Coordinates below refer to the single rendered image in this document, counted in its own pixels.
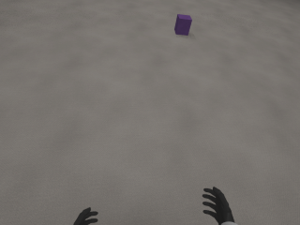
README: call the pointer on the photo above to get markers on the carton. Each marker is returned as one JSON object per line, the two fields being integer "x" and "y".
{"x": 182, "y": 24}

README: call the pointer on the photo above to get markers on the right robot hand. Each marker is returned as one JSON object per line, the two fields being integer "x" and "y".
{"x": 221, "y": 206}

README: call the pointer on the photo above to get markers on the left robot hand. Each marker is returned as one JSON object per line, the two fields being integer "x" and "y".
{"x": 82, "y": 218}

